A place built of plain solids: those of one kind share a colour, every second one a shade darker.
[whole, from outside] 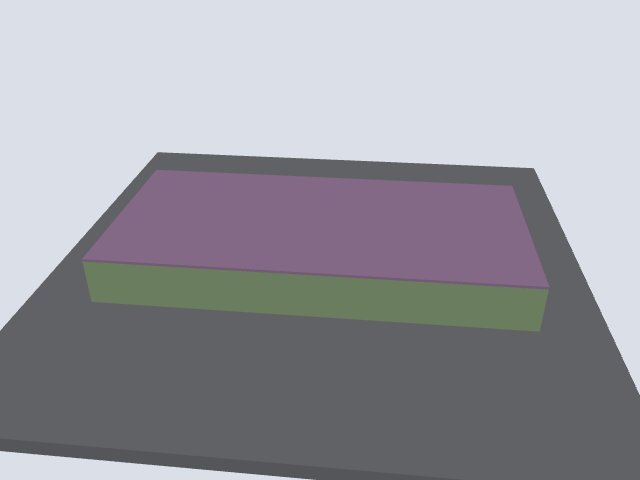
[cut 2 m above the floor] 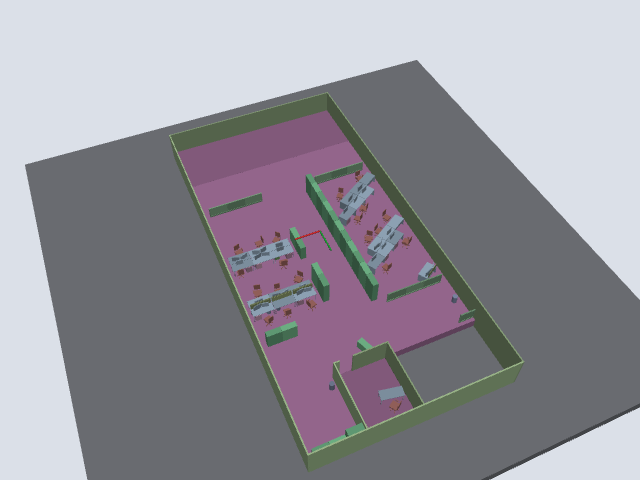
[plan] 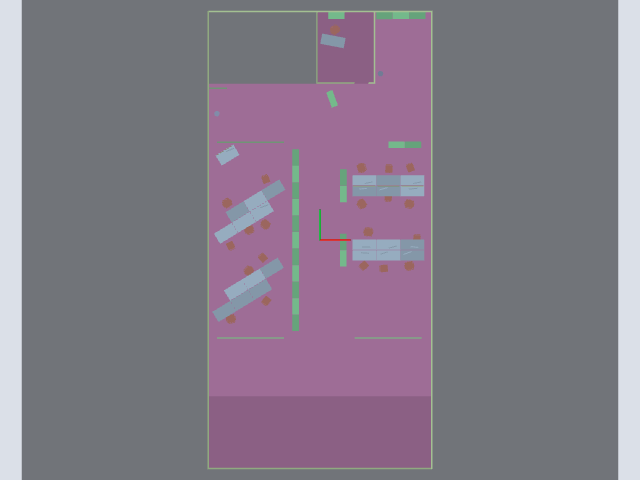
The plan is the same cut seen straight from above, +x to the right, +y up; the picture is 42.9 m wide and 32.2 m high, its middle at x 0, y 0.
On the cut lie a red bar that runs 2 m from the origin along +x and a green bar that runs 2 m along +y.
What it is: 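One storey of an office; an open floor with rows of desks, a band of small rooms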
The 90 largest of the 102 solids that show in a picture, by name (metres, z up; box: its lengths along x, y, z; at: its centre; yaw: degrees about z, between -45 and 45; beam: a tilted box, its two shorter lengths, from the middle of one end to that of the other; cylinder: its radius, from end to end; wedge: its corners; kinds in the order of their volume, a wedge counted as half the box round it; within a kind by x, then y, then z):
{
 "floor_1": {"box": [14.9, 4.8, 0.8], "at": [0.0, -12.88, 0.35]},
 "floor_2": {"box": [14.9, 20.96, 0.8], "at": [0.0, 0.0, 0.35]},
 "floor_3": {"box": [3.77, 4.8, 0.8], "at": [1.72, 12.88, 0.35]},
 "floor_4": {"box": [3.74, 4.8, 0.8], "at": [5.58, 12.88, 0.35]},
 "roof_1": {"box": [15.1, 30.76, 0.2], "at": [0.0, 0.0, 3.45]},
 "wall_1": {"box": [0.1, 30.76, 3.4], "at": [-7.5, 0.0, 1.65]},
 "wall_2": {"box": [0.1, 4.8, 2.6], "at": [-0.21, 12.88, 2.05]},
 "wall_3": {"box": [14.9, 0.1, 3.4], "at": [0.0, -15.33, 1.65]},
 "wall_4": {"box": [14.9, 0.1, 3.4], "at": [0.0, 15.33, 1.65]},
 "wall_5": {"box": [2.47, 0.1, 2.6], "at": [1.07, 10.53, 2.05]},
 "wall_6": {"box": [0.1, 4.8, 2.6], "at": [3.66, 12.88, 2.05]},
 "wall_7": {"box": [0.1, 30.76, 3.4], "at": [7.5, 0.0, 1.65]},
 "cabinet_1": {"box": [0.46, 1.1, 1.93], "at": [-1.64, -5.56, 1.72]},
 "cabinet_2": {"box": [0.46, 1.1, 1.93], "at": [-1.64, -4.45, 1.72]},
 "cabinet_3": {"box": [0.46, 1.1, 1.93], "at": [-1.64, -3.34, 1.72]},
 "cabinet_4": {"box": [0.46, 1.1, 1.93], "at": [-1.64, -2.23, 1.72]},
 "cabinet_5": {"box": [0.46, 1.1, 1.93], "at": [-1.64, -1.12, 1.72]},
 "cabinet_6": {"box": [0.46, 1.1, 1.93], "at": [-1.64, -0.01, 1.72]},
 "cabinet_7": {"box": [0.46, 1.1, 1.93], "at": [-1.64, 1.1, 1.72]},
 "cabinet_8": {"box": [0.46, 1.1, 1.93], "at": [-1.64, 2.21, 1.72]},
 "cabinet_9": {"box": [0.46, 1.1, 1.93], "at": [-1.64, 3.32, 1.72]},
 "cabinet_10": {"box": [0.46, 1.1, 1.93], "at": [-1.64, 4.43, 1.72]},
 "cabinet_11": {"box": [0.46, 1.1, 1.93], "at": [-1.64, 5.54, 1.72]},
 "cabinet_12": {"box": [0.44, 1.1, 0.74], "at": [0.81, 9.47, 1.12], "yaw": 20.2},
 "cabinet_13": {"box": [1.1, 0.44, 0.74], "at": [1.1, 15.05, 1.12]},
 "cabinet_14": {"box": [0.44, 1.1, 1.3], "at": [1.56, -1.23, 1.4]},
 "cabinet_15": {"box": [0.44, 1.1, 1.3], "at": [1.56, -0.12, 1.4]},
 "cabinet_16": {"box": [0.46, 1.1, 1.93], "at": [1.57, 3.08, 1.72]},
 "cabinet_17": {"box": [0.46, 1.1, 1.93], "at": [1.57, 4.19, 1.72]},
 "cabinet_18": {"box": [1.1, 0.46, 1.93], "at": [4.32, 15.04, 1.72]},
 "cabinet_19": {"box": [1.1, 0.44, 1.3], "at": [5.14, 6.39, 1.4]},
 "cabinet_20": {"box": [1.1, 0.44, 1.3], "at": [5.43, 15.05, 1.4]},
 "cabinet_21": {"box": [1.1, 0.44, 1.3], "at": [6.25, 6.39, 1.4]},
 "cabinet_22": {"box": [1.1, 0.44, 1.3], "at": [6.54, 15.05, 1.4]},
 "desk_1": {"box": [1.4, 0.8, 0.032], "at": [-6.42, -4.79, 1.47], "yaw": 31.4},
 "desk_2": {"box": [1.4, 0.8, 0.032], "at": [-6.31, 0.45, 1.47], "yaw": 31.4},
 "desk_3": {"box": [1.4, 0.8, 0.032], "at": [-6.2, 5.69, 1.47], "yaw": 31.4},
 "desk_4": {"box": [1.4, 0.8, 0.032], "at": [-5.64, -3.36, 1.47], "yaw": 31.4},
 "desk_5": {"box": [1.4, 0.8, 0.032], "at": [-5.53, 1.89, 1.47], "yaw": 31.4},
 "desk_6": {"box": [1.4, 0.8, 0.032], "at": [-5.21, -4.06, 1.47], "yaw": 31.4},
 "desk_7": {"box": [1.4, 0.8, 0.032], "at": [-5.11, 1.19, 1.47], "yaw": 31.4},
 "desk_8": {"box": [1.4, 0.8, 0.032], "at": [-4.44, -2.62, 1.47], "yaw": 31.4},
 "desk_9": {"box": [1.4, 0.8, 0.032], "at": [-4.33, 2.62, 1.47], "yaw": 31.4},
 "desk_10": {"box": [1.4, 0.8, 0.032], "at": [-4.01, -3.32, 1.47], "yaw": 31.4},
 "desk_11": {"box": [1.4, 0.8, 0.032], "at": [-3.9, 1.92, 1.47], "yaw": 31.4},
 "desk_12": {"box": [1.4, 0.8, 0.032], "at": [-3.23, -1.89, 1.47], "yaw": 31.4},
 "desk_13": {"box": [1.4, 0.8, 0.032], "at": [-3.12, 3.36, 1.47], "yaw": 31.4},
 "desk_14": {"box": [1.6, 0.7, 0.032], "at": [0.87, 13.36, 1.47], "yaw": -10.9},
 "desk_15": {"box": [1.6, 0.7, 0.032], "at": [2.97, -1.03, 1.47]},
 "desk_16": {"box": [1.6, 0.7, 0.032], "at": [2.97, -0.31, 1.47]},
 "desk_17": {"box": [1.6, 0.7, 0.032], "at": [2.97, 3.28, 1.47]},
 "desk_18": {"box": [1.6, 0.7, 0.032], "at": [2.97, 4.0, 1.47]},
 "desk_19": {"box": [1.6, 0.7, 0.032], "at": [4.58, -1.03, 1.47]},
 "desk_20": {"box": [1.6, 0.7, 0.032], "at": [4.58, -0.31, 1.47]},
 "desk_21": {"box": [1.6, 0.7, 0.032], "at": [4.58, 3.28, 1.47]},
 "desk_22": {"box": [1.6, 0.7, 0.032], "at": [4.58, 4.0, 1.47]},
 "desk_23": {"box": [1.6, 0.7, 0.032], "at": [6.2, -1.03, 1.47]},
 "desk_24": {"box": [1.6, 0.7, 0.032], "at": [6.2, -0.31, 1.47]},
 "desk_25": {"box": [1.6, 0.7, 0.032], "at": [6.2, 3.28, 1.47]},
 "desk_26": {"box": [1.6, 0.7, 0.032], "at": [6.2, 4.0, 1.47]},
 "guard_1": {"box": [1.07, 0.03, 0.79], "at": [-6.83, 10.18, 1.26]},
 "guard_2": {"box": [1.42, 0.03, 0.79], "at": [-6.14, -6.58, 1.26]},
 "guard_3": {"box": [1.42, 0.03, 0.79], "at": [-6.14, 6.56, 1.26]},
 "guard_4": {"box": [4.5, 0.1, 0.12], "at": [-4.66, -6.58, 0.81]},
 "guard_5": {"box": [1.42, 0.03, 0.79], "at": [-4.66, -6.58, 1.26]},
 "guard_6": {"box": [4.5, 0.1, 0.05], "at": [-4.66, -6.58, 1.68]},
 "guard_7": {"box": [4.5, 0.1, 0.12], "at": [-4.66, 6.56, 0.81]},
 "guard_8": {"box": [1.42, 0.03, 0.79], "at": [-4.66, 6.56, 1.26]},
 "guard_9": {"box": [4.5, 0.1, 0.05], "at": [-4.66, 6.56, 1.68]},
 "guard_10": {"box": [1.42, 0.03, 0.79], "at": [-3.18, -6.58, 1.26]},
 "guard_11": {"box": [1.42, 0.03, 0.79], "at": [-3.18, 6.56, 1.26]},
 "guard_12": {"box": [1.42, 0.03, 0.79], "at": [3.1, -6.58, 1.26]},
 "guard_13": {"box": [4.5, 0.1, 0.12], "at": [4.58, -6.58, 0.81]},
 "guard_14": {"box": [1.42, 0.03, 0.79], "at": [4.58, -6.58, 1.26]},
 "guard_15": {"box": [4.5, 0.1, 0.05], "at": [4.58, -6.58, 1.68]},
 "guard_16": {"box": [1.42, 0.03, 0.79], "at": [6.06, -6.58, 1.26]},
 "officechair_1": {"box": [0.54, 0.52, 0.08], "at": [-6.22, 2.46, 1.26], "yaw": 33.6},
 "officechair_2": {"box": [0.54, 0.52, 0.08], "at": [-5.98, -5.27, 1.25], "yaw": 11.1},
 "officechair_3": {"box": [0.54, 0.52, 0.08], "at": [-4.77, 0.71, 1.26], "yaw": 33.3},
 "officechair_4": {"box": [0.52, 0.54, 0.08], "at": [-4.76, -2.08, 1.21], "yaw": -41.8},
 "officechair_5": {"box": [0.54, 0.52, 0.08], "at": [-3.65, 1.06, 1.3], "yaw": -39.3},
 "officechair_6": {"box": [0.54, 0.52, 0.08], "at": [1.01, 14.08, 1.21], "yaw": 34.0},
 "officechair_7": {"box": [0.52, 0.54, 0.08], "at": [2.77, 4.83, 1.21], "yaw": 16.8},
 "officechair_8": {"box": [0.52, 0.54, 0.08], "at": [2.82, 2.43, 1.23], "yaw": 38.6},
 "officechair_9": {"box": [0.54, 0.52, 0.08], "at": [3.24, 0.52, 1.22], "yaw": -7.1},
 "officechair_10": {"box": [0.54, 0.52, 0.08], "at": [5.99, -1.72, 1.24], "yaw": 14.5},
 "officechair_11": {"box": [0.54, 0.52, 0.08], "at": [6.0, 2.43, 1.29], "yaw": -13.5},
 "bin_1": {"cylinder": 0.18, "from": [-6.92, 8.47, 0.75], "to": [-6.92, 8.47, 1.36]},
 "bin_2": {"cylinder": 0.18, "from": [4.06, 11.16, 0.75], "to": [4.06, 11.16, 1.36]},
 "screen_1": {"box": [1.5, 0.032, 0.45], "at": [2.97, 3.68, 1.71]}
}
